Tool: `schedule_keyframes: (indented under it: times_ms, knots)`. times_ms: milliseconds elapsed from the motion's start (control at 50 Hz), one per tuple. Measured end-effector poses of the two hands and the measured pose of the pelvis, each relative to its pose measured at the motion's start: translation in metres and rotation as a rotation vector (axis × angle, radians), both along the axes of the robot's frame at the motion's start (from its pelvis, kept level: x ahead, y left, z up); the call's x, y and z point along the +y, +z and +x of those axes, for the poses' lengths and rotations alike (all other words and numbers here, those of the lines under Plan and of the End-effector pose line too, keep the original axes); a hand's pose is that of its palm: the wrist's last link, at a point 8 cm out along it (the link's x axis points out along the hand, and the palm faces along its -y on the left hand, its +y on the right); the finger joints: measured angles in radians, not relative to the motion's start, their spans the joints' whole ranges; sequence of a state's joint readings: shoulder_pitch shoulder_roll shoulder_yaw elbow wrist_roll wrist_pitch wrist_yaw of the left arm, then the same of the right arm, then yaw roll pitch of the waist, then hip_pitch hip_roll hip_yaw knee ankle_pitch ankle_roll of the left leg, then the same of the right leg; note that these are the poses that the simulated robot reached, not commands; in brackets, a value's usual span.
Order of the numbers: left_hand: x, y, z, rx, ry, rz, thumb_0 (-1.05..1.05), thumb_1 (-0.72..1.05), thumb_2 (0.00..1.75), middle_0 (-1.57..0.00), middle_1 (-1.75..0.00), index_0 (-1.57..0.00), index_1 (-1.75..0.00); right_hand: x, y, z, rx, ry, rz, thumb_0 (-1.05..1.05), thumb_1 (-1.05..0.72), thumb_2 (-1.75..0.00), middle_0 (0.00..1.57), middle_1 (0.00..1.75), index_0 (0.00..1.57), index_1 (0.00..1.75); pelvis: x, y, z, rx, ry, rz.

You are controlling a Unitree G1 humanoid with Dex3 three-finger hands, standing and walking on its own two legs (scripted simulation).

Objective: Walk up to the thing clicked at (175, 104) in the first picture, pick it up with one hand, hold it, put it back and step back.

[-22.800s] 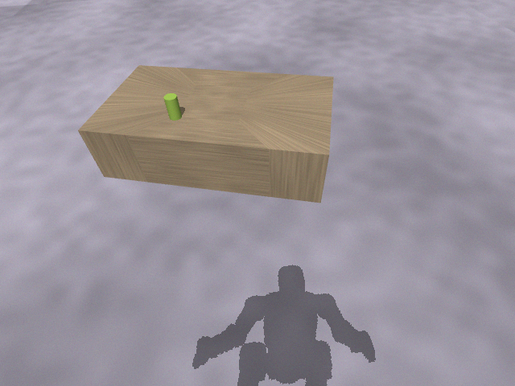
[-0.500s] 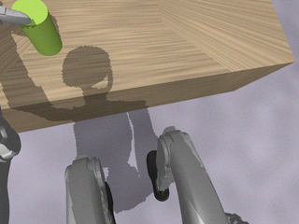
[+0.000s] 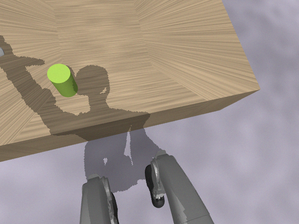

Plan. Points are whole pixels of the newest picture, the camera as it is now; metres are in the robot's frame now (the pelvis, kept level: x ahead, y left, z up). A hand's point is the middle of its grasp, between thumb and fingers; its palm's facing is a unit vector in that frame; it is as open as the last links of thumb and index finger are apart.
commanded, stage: home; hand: left
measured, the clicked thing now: (64, 81) +0.57 +0.15 -0.20
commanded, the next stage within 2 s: none
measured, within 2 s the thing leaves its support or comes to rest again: neither
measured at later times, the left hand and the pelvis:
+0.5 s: hand out of the picture +0.39 +0.22 +0.04, palm faces +0.14 -0.94 -0.31, open 17.1 cm; pelvis +0.05 -0.01 +0.12, yaw +2 degrees
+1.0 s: hand out of the picture +0.21 +0.18 +0.07, palm faces +0.19 -0.94 -0.27, open 17.0 cm; pelvis +0.07 -0.02 +0.15, yaw +4 degrees
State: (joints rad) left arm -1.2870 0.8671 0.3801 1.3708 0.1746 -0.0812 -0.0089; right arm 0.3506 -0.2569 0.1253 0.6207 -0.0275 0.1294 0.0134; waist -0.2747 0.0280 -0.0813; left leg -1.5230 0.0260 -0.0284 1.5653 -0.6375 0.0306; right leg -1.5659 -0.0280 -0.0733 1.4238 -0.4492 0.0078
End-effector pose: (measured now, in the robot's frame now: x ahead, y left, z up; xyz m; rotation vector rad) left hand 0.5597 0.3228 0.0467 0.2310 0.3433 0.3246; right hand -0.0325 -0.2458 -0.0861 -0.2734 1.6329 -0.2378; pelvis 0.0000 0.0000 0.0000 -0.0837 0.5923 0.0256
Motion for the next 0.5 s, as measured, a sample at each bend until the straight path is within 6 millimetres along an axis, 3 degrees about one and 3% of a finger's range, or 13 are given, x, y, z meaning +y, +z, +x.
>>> schedule_keyframes:
  times_ms: [80, 200, 340, 500]
  knots:
    - [0.001, 0.015, -0.017, 0.086, -0.011, 0.052, -0.01, -0.51, 0.09, -0.06, -0.08, -0.07, -0.07, 0.000, 0.024, 0.005, -0.007, -0.011, 0.025, 0.00, -0.90, -0.90, 0.20, 0.30, 0.20, 0.30, 0.001, 0.026, 0.011, -0.033, -0.002, 0.002]
    - [-0.025, 0.006, -0.055, 0.220, -0.079, 0.046, -0.01, -0.52, 0.08, -0.06, -0.07, -0.07, -0.07, -0.007, 0.051, 0.033, -0.108, -0.015, 0.021, 0.01, -0.90, -0.90, 0.21, 0.30, 0.20, 0.30, 0.000, 0.059, 0.023, -0.096, -0.004, 0.013]
    - [-0.055, 0.003, -0.124, 0.308, -0.097, -0.011, -0.01, -0.53, 0.07, -0.07, -0.07, -0.07, -0.06, -0.017, 0.083, 0.095, -0.320, -0.008, -0.014, 0.01, -0.90, -0.90, 0.20, 0.30, 0.20, 0.30, -0.005, 0.095, 0.038, -0.198, -0.001, 0.030]
    - [-0.063, 0.025, -0.190, 0.334, -0.038, -0.034, -0.01, -0.51, 0.09, -0.09, -0.09, -0.10, -0.09, -0.020, 0.115, 0.166, -0.539, 0.066, -0.026, 0.01, -0.91, -0.90, 0.20, 0.30, 0.20, 0.30, -0.012, 0.125, 0.049, -0.310, 0.016, 0.048]
